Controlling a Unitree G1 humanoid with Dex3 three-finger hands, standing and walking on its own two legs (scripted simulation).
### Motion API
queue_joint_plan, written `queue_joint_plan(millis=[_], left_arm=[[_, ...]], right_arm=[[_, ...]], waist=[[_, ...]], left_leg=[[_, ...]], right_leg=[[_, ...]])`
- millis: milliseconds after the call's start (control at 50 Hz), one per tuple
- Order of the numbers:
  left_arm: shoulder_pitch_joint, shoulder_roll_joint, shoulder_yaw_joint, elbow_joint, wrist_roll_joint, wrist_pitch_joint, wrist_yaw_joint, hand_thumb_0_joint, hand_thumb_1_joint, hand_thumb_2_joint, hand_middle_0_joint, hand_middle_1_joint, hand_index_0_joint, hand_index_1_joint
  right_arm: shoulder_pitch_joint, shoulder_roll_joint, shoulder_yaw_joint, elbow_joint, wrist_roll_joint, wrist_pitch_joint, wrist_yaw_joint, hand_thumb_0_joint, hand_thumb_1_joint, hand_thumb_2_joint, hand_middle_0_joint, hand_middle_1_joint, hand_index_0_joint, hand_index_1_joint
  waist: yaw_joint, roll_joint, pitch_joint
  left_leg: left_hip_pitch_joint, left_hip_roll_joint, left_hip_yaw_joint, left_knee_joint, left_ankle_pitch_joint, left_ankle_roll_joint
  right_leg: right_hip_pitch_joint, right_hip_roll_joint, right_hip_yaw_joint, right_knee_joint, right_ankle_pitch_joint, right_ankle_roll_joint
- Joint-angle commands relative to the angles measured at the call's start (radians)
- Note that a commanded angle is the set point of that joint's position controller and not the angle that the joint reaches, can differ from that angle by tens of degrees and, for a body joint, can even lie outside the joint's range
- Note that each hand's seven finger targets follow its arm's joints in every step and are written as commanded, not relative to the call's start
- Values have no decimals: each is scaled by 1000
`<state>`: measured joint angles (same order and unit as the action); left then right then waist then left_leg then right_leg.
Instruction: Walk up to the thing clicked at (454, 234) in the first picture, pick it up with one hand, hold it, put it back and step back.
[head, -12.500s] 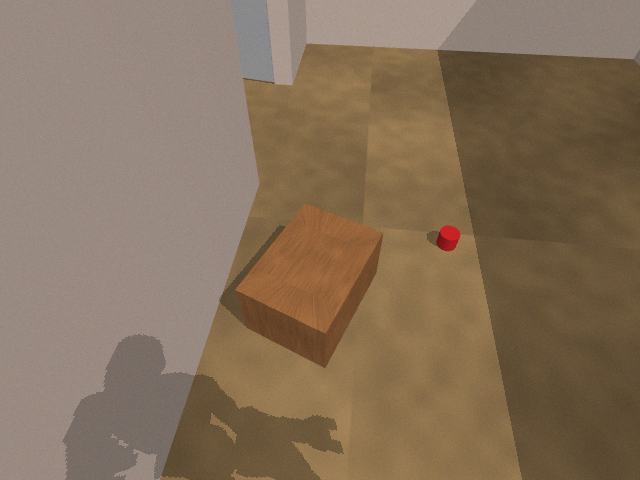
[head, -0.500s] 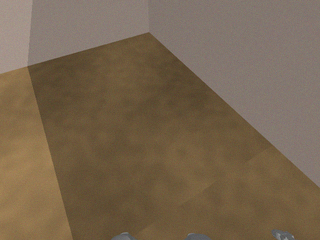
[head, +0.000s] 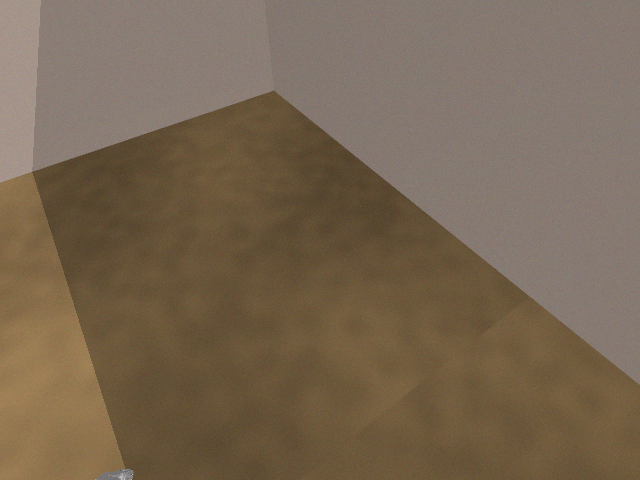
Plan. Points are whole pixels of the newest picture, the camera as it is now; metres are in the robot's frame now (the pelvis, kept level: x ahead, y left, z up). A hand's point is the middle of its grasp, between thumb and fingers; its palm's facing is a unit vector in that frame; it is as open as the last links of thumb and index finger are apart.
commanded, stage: walk up
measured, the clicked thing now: out of the picture -0.07 +0.47 -0.73
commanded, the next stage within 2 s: stand in 0.44 s
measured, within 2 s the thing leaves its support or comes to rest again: neither
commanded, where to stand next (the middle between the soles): +0.06 +0.00 m, yaw +3 degrees
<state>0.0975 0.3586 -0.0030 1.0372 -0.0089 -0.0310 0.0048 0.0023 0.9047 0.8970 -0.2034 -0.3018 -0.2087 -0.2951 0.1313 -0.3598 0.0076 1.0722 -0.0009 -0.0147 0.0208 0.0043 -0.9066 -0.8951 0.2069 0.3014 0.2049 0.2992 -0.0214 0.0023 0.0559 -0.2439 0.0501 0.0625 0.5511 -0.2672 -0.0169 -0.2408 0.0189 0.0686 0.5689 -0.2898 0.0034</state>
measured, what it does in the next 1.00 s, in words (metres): stands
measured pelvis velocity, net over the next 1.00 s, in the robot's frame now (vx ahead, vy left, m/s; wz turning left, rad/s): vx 0.00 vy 0.02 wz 0.00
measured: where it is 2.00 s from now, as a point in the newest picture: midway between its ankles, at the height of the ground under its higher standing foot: outside the picture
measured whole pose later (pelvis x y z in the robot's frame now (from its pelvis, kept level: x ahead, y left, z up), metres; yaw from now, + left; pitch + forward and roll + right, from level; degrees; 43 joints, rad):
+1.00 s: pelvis +0.00 +0.02 +0.02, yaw +0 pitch -2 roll +0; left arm 0.09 0.34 0.01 1.14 0.00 -0.01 0.00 0.00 0.91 0.90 -0.20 -0.30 -0.21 -0.29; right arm 0.07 -0.35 -0.01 1.15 -0.01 -0.01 0.01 0.00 -0.91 -0.90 0.21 0.30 0.20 0.30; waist -0.01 0.00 0.05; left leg -0.13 0.02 0.07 0.32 -0.16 0.00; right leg -0.11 -0.01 0.08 0.32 -0.17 0.03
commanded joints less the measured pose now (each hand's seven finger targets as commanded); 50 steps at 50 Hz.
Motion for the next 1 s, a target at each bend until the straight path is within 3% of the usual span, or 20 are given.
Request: queue_joint_plan(millis=[0, 280, 400, 420, 480, 680, 980], left_arm=[[-39, 218, 48, -13, 3, -17, 11, 0, 900, 900, -200, -300, -200, -300], [-98, 205, 40, 48, 9, -12, 5, 0, 900, 900, -200, -300, -200, -300], [-104, 202, 39, 61, 15, -8, 5, 0, 900, 900, -200, -300, -200, -300], [-103, 212, 44, 55, 15, -9, 4, 0, 900, 900, -200, -300, -200, -300], [-88, 208, 47, 58, 11, -11, 5, 0, 900, 900, -200, -300, -200, -300], [-70, 192, 46, 61, 15, 1, 3, 0, 900, 900, -200, -300, -200, -300], [-52, 193, 46, 42, 17, -2, 3, 0, 900, 900, -200, -300, -200, -300]], right_arm=[[-75, -227, -51, -33, 2, -27, -19, 0, -900, -900, 200, 300, 200, 300], [-124, -214, -58, 9, -3, -23, -17, 0, -900, -900, 200, 300, 200, 300], [-123, -210, -65, 17, -6, -19, -17, 0, -900, -900, 200, 300, 200, 300], [-150, -210, -61, 5, -8, -20, -19, 0, -900, -900, 200, 300, 200, 300], [-140, -212, -62, 10, -6, -22, -21, 0, -900, -900, 200, 300, 200, 300], [-141, -203, -59, 16, -8, -17, -24, 0, -900, -900, 200, 300, 200, 300], [-122, -201, -63, 13, -9, -19, -21, 0, -900, -900, 200, 300, 200, 300]], waist=[[25, 13, -76], [11, 0, -101], [5, -11, -80], [7, -14, -75], [7, -8, -119], [11, 4, -91], [10, -5, -100]], left_leg=[[40, 107, -122, -162, 111, 66], [164, 103, -81, -236, 127, 48], [165, 97, -78, -259, 67, 45], [168, 101, -101, -260, 152, 39], [208, 103, -94, -249, 241, 37], [185, 97, -102, -289, 126, 33], [201, 98, -107, -278, 187, 34]], right_leg=[[47, -91, 94, -132, 188, -50], [60, -108, 95, -229, 245, -25], [48, -108, 97, -258, 202, -22], [52, -118, 95, -264, 264, -17], [91, -123, 89, -261, 334, -14], [77, -121, 80, -291, 225, -11], [82, -129, 66, -293, 239, -11]])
